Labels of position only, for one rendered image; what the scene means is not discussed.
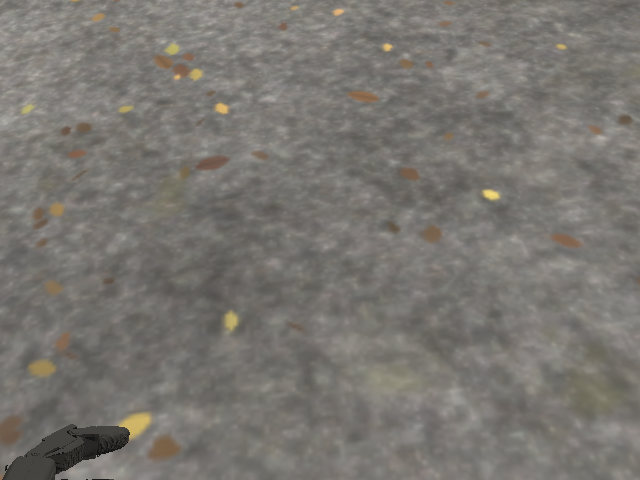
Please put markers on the left robot hand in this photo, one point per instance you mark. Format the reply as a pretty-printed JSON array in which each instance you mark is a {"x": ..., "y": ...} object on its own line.
[{"x": 65, "y": 448}]

